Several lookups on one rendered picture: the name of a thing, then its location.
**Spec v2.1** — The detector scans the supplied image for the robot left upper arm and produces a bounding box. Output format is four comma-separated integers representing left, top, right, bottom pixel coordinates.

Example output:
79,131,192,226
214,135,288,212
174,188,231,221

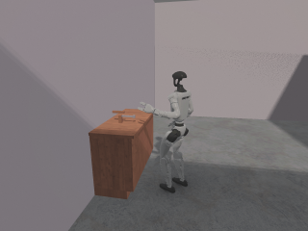
167,92,181,119

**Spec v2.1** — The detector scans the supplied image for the tap lever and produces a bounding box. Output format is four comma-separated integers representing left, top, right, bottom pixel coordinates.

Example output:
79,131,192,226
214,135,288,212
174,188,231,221
122,115,136,118

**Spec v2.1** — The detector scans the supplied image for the left robot forearm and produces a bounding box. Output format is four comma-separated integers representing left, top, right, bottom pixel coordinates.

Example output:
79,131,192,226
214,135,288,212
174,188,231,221
152,108,179,119

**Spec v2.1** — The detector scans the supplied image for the robot right hand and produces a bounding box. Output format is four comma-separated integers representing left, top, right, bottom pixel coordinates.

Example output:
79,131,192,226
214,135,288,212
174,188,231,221
168,120,175,131

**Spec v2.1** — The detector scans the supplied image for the robot right shin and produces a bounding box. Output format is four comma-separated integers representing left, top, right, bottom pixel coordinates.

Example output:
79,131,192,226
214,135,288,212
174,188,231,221
173,151,185,182

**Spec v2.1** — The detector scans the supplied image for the robot left thigh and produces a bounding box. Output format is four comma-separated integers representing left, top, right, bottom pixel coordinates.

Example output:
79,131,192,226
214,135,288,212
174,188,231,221
160,130,178,164

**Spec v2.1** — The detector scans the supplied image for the counter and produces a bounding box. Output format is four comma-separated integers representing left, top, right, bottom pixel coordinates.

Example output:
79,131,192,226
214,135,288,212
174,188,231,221
89,109,154,199

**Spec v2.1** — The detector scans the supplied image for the robot right upper arm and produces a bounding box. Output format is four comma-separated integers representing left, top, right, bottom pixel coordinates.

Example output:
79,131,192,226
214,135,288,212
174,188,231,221
187,90,193,114

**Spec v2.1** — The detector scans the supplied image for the robot left hand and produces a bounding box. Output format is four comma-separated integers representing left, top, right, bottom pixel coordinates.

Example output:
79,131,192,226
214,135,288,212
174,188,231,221
138,102,154,114

